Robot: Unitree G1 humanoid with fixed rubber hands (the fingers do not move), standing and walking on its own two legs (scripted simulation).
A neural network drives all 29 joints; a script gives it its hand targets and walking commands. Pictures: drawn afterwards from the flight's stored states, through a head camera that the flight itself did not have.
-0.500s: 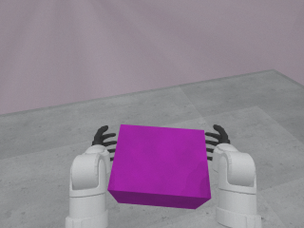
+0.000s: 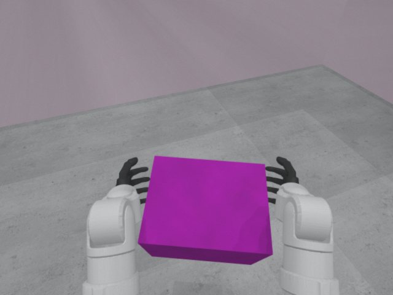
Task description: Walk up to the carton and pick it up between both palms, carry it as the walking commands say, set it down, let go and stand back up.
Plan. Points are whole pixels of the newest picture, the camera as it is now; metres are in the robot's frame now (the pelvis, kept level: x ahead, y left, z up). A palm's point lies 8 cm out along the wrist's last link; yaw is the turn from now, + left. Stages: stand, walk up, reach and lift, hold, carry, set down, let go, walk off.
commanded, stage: carry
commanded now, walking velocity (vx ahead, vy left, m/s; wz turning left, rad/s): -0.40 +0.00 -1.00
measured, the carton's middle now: (205, 212) +0.29 +0.00 +0.02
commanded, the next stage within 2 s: none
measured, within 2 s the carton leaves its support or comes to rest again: neither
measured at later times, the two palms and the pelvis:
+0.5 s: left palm out of the picture +0.12 +0.04 +0.07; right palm out of the picture +0.00 -0.23 +0.06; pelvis -0.20 +0.03 -0.01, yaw -24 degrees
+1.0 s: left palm out of the picture -0.13 -0.01 +0.08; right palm out of the picture -0.37 -0.19 +0.06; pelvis -0.41 +0.13 -0.01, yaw -53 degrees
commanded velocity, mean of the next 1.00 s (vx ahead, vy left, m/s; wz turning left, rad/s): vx -0.40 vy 0.00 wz -1.00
